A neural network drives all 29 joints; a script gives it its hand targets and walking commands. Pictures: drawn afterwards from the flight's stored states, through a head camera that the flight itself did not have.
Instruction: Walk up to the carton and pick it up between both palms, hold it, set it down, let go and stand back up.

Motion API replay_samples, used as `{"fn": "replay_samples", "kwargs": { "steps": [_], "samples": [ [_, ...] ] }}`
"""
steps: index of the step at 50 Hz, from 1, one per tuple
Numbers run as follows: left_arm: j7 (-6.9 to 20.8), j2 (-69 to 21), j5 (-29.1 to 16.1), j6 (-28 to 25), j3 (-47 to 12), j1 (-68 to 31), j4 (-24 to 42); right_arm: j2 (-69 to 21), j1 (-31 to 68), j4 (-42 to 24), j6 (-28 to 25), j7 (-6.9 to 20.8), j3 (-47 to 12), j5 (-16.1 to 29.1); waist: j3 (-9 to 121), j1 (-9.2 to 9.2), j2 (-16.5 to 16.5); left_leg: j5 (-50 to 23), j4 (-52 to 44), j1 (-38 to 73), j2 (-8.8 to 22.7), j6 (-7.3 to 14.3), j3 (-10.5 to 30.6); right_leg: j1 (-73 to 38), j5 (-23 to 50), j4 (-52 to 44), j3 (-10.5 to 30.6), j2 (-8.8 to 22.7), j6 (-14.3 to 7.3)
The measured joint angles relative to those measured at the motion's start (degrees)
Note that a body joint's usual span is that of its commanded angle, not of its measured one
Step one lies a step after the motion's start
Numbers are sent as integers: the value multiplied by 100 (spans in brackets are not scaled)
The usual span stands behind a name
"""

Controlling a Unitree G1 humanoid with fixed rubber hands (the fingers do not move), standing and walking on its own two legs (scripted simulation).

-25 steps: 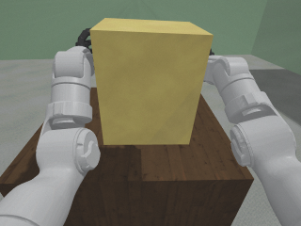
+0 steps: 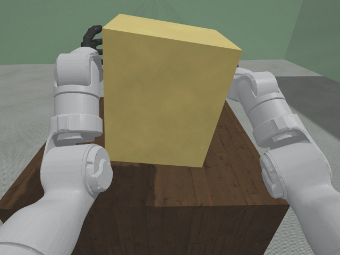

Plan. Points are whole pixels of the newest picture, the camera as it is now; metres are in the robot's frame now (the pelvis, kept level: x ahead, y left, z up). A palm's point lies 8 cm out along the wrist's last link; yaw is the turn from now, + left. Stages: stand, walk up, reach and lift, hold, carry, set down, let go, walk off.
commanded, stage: hold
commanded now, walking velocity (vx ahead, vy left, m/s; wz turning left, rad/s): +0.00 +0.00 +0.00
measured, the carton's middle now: (162, 93) +0.34 +0.00 +0.30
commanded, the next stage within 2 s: none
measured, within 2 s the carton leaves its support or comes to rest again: neither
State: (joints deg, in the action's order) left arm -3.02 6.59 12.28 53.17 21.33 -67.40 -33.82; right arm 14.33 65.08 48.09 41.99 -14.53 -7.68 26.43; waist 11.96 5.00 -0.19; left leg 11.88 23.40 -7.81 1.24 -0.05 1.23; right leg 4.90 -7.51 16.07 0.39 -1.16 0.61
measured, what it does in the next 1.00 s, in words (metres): stands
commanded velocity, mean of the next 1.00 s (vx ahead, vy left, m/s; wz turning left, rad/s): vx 0.00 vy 0.00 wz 0.00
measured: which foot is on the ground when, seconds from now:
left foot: down 0.00-1.00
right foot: down 0.00-1.00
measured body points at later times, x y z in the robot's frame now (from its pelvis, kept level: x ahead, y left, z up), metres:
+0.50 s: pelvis -0.01 +0.00 +0.00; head -0.12 +0.01 +0.43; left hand +0.37 +0.13 +0.35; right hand +0.36 -0.17 +0.33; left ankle +0.01 +0.11 -0.75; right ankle +0.02 -0.13 -0.75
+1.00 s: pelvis +0.00 +0.00 +0.00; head -0.11 +0.02 +0.44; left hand +0.37 +0.15 +0.36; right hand +0.36 -0.15 +0.32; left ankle +0.01 +0.11 -0.75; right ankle +0.02 -0.13 -0.75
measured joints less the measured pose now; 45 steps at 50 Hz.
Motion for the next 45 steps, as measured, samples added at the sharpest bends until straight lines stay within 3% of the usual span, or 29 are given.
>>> {"fn": "replay_samples", "kwargs": {
  "steps": [26,45],
  "samples": [
    [-1,0,0,-292,0,-1,-415,-23,488,877,-165,22,309,0,0,0,15,-50,0,-11,0,0,6,86,-37,161,0,-4,-1],
    [-2,6,-1,-45,0,1,-92,-14,-34,4,30,-4,6,3,9,0,8,-9,0,-11,1,-4,13,6,10,-5,0,-5,0]
  ]
}}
